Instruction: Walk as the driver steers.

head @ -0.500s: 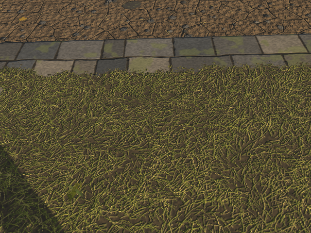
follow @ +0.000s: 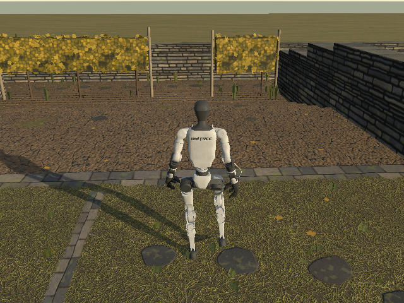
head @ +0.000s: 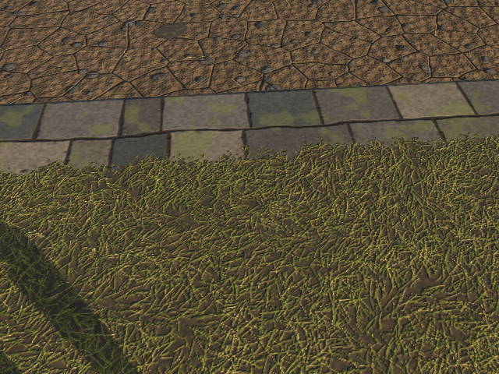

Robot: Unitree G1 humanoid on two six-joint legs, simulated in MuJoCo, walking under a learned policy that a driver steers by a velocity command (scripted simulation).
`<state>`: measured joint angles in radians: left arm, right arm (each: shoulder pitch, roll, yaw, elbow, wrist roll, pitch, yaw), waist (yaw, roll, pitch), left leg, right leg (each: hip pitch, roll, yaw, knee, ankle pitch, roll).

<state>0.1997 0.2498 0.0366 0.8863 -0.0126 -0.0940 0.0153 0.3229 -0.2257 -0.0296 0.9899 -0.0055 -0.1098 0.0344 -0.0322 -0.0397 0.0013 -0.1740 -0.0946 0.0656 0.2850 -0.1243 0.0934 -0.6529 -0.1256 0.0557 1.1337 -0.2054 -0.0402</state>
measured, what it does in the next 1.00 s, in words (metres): walks ahead, turning left: right foot, then left foot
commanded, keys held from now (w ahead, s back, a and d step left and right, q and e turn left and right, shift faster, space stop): w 0.36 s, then w+q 0.58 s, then q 0.06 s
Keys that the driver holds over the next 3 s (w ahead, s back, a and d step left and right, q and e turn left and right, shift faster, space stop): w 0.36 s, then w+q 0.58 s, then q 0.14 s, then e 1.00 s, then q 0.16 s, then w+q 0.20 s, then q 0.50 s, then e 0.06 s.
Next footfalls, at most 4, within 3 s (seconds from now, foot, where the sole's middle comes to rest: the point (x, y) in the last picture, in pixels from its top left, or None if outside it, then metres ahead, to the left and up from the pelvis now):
0.30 right None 0.33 -0.17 -0.78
0.88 left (218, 340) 0.62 0.09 -0.78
1.32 right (249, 260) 0.88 0.00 -0.78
1.70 left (182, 296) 0.76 0.20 -0.78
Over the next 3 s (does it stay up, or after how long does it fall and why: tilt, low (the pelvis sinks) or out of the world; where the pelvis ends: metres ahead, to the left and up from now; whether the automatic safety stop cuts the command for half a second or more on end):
stays up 0.82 0.12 0.00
